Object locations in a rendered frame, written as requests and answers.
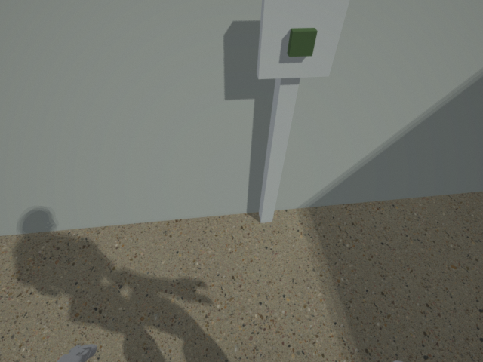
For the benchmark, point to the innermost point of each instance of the panel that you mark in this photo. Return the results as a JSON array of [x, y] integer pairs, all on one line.
[[278, 17]]

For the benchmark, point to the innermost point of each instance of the button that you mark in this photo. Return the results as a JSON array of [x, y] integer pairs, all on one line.
[[301, 42]]

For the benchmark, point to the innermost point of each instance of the robot left hand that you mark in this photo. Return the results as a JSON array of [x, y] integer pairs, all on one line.
[[79, 353]]

